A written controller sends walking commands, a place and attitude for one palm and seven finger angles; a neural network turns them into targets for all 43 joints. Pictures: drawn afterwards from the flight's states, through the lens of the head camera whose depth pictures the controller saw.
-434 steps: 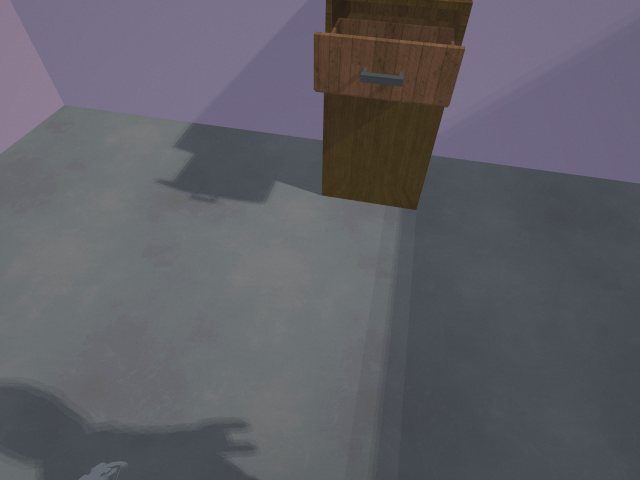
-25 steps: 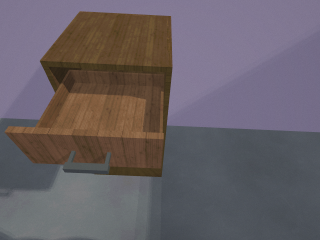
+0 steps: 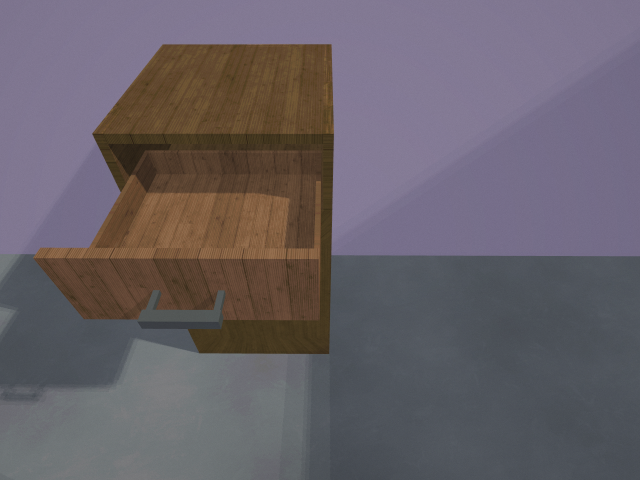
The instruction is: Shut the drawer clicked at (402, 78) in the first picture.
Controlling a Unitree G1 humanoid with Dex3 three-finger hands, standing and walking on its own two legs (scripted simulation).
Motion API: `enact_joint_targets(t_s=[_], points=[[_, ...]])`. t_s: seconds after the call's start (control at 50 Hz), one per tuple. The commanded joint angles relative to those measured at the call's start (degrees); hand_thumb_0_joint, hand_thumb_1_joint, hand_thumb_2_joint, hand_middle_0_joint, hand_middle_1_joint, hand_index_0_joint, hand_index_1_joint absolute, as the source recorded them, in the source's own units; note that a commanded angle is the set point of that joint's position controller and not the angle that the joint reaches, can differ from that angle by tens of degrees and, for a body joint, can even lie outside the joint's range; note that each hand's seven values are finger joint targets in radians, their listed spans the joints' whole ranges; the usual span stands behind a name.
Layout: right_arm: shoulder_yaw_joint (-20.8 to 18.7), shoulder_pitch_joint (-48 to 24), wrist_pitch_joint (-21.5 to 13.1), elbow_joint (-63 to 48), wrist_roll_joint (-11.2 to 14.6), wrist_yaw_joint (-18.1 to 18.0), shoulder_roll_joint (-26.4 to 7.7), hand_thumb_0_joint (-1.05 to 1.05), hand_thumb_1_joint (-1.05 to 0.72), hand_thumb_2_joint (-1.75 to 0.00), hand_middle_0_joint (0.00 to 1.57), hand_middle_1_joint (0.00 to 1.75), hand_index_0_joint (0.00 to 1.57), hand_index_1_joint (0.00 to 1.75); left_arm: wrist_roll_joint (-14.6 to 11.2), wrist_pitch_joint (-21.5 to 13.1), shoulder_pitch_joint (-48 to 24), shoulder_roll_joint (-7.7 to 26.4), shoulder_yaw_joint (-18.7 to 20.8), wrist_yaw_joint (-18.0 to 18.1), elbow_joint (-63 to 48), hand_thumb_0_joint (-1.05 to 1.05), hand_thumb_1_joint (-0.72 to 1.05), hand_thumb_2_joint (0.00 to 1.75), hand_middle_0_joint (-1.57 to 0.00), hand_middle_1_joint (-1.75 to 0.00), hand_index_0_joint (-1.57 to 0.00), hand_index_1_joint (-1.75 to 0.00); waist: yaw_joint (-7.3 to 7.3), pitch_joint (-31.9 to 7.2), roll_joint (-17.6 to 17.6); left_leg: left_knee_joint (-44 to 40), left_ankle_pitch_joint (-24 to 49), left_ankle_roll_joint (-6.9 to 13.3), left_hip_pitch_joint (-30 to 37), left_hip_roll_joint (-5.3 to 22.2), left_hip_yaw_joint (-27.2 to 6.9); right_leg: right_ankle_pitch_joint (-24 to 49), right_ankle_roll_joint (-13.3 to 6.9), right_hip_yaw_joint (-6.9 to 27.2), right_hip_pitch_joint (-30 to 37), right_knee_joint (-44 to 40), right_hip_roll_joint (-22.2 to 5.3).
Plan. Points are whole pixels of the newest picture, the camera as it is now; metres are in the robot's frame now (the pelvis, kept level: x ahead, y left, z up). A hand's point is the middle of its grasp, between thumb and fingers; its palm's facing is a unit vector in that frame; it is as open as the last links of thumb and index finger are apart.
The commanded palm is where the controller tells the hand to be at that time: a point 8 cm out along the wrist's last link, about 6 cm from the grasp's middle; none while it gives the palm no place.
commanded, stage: come to a stop and stand still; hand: left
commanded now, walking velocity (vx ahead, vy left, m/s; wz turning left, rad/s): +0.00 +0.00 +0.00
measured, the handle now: (184, 308) +0.35 +0.23 -0.01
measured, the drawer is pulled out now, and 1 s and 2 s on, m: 0.28 0.28 0.28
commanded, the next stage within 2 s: look again from close up in 0.88 s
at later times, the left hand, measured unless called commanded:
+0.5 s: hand out of the picture +0.01 +0.13 -0.17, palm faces +0.02 -0.98 -0.19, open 7.3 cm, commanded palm none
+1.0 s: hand out of the picture +0.02 +0.13 -0.17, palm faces +0.04 -0.98 -0.19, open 7.3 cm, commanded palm none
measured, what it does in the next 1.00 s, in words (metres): shifts its weight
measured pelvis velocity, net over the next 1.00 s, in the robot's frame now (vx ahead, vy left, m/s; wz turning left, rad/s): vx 0.02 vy -0.04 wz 0.02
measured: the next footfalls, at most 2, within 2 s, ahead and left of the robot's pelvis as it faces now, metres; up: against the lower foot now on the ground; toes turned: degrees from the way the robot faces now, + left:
none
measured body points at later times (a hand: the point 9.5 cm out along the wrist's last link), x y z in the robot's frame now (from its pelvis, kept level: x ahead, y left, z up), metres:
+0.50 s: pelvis +0.02 -0.03 +0.00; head +0.04 -0.04 +0.45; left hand +0.01 +0.19 -0.15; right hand -0.01 -0.24 -0.16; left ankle -0.02 +0.09 -0.74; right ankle +0.03 -0.13 -0.74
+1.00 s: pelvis +0.02 -0.04 +0.01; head +0.04 -0.05 +0.45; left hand +0.02 +0.18 -0.15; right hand +0.02 -0.25 -0.16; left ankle -0.02 +0.09 -0.74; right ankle +0.03 -0.13 -0.74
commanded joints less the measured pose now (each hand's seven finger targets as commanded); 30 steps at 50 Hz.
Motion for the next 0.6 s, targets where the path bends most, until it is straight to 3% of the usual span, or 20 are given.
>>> enact_joint_targets(t_s=[0.0, 0.02, 0.1, 0.34, 0.58], points=[[-0.8, 3.0, -0.7, -1.9, 0.1, -0.2, -5.7, 0.0, -0.9, -0.9, 0.2, 0.3, 0.2, 0.3, 0.3, -1.1, 2.3, 5.9, 1.4, -0.1, -2.4, 0.0, 0.9, 0.9, -0.2, -0.3, -0.2, -0.3, -0.29, 6.7, -1.1, -12.0, -7.9, 0.4, -9.2, 6.8, -9.1, -7.9, -2.8, 5.9, -1.0, -6.6, -2.8], [-0.7, 3.1, -0.8, -1.5, 0.1, -0.2, -5.8, 0.0, -0.9, -0.9, 0.2, 0.3, 0.2, 0.3, 0.2, -1.2, 2.4, 5.8, 1.4, -0.1, -2.4, 0.0, 0.9, 0.9, -0.2, -0.3, -0.2, -0.3, -0.24, 6.2, -0.3, -11.9, -8.0, 0.4, -9.2, 6.9, -9.0, -7.7, -2.8, 6.1, -0.7, -6.5, -2.9], [-0.4, 4.2, -0.9, 0.2, 0.3, -0.3, -4.7, 0.0, -0.9, -0.9, 0.2, 0.3, 0.2, 0.3, 0.0, -1.6, 2.6, 5.8, 1.4, -0.1, -1.6, 0.0, 0.9, 0.9, -0.2, -0.3, -0.2, -0.3, -0.46, 4.6, -3.1, -9.9, -2.7, 0.2, -6.6, 6.3, -7.5, -6.2, -2.9, 6.8, -0.3, -7.7, -3.7], [0.1, 5.8, -1.3, 5.4, 0.5, -0.9, -2.4, 0.0, -0.9, -0.9, 0.2, 0.3, 0.2, 0.3, -0.3, -2.4, 3.6, 4.3, 1.2, 0.3, 2.0, 0.0, 0.9, 0.9, -0.2, -0.3, -0.2, -0.3, -0.32, 2.4, -1.7, -7.3, 8.1, -0.9, -3.1, 6.6, -5.8, 8.4, -3.3, 5.7, 3.9, -6.5, -4.9], [-0.1, 5.4, -1.0, 6.7, 0.5, -1.2, -1.4, 0.0, -0.9, -0.9, 0.2, 0.3, 0.2, 0.3, -0.4, -2.4, 3.2, 3.9, 1.3, 0.4, 3.0, 0.0, 0.9, 0.9, -0.2, -0.3, -0.2, -0.3, -0.27, 3.2, -0.8, -7.6, 8.5, -1.5, -2.1, 6.8, -5.2, 10.5, -3.4, 5.9, 4.5, -7.9, -4.8]])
